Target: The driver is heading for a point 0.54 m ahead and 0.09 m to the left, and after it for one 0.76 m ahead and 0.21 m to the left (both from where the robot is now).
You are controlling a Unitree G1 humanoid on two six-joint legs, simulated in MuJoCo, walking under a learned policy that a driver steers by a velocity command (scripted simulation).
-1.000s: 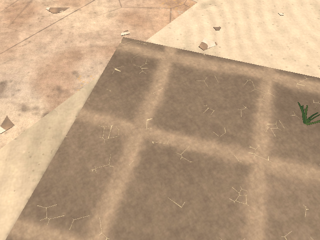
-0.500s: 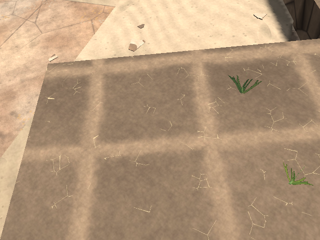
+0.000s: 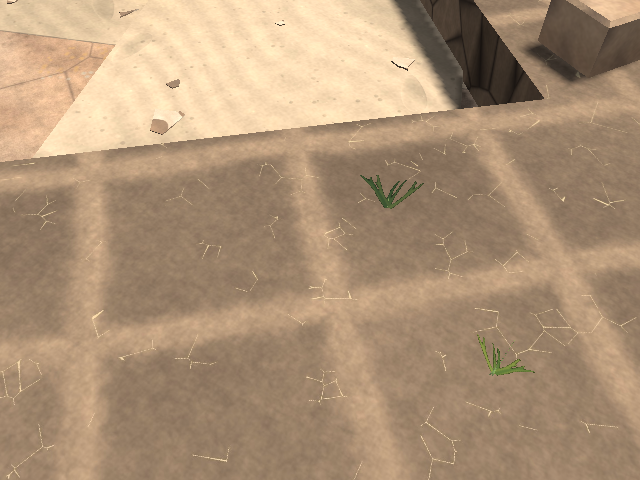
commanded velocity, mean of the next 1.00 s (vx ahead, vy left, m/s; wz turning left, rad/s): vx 0.11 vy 0.00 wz -0.02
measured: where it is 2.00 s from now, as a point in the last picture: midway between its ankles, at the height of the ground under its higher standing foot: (332, 449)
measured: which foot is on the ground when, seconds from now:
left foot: down 0.00-0.06, up 0.08-0.38, down 0.40-1.00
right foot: up 0.00-0.04, down 0.06-0.42, up 0.44-0.70, down 0.72-1.00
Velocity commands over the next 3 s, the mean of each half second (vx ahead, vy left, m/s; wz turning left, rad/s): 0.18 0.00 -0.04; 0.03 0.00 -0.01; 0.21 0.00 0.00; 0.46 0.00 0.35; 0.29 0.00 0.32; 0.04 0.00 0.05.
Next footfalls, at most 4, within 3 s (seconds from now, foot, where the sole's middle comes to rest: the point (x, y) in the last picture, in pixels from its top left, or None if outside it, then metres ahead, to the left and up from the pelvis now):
0.06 right None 0.01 -0.13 -0.78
0.40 left None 0.22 0.12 -0.78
0.72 right None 0.19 -0.12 -0.78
1.82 left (273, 428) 0.60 0.11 -0.78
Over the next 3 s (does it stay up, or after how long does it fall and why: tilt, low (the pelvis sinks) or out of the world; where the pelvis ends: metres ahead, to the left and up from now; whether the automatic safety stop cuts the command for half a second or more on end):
stays up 0.81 0.09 -0.01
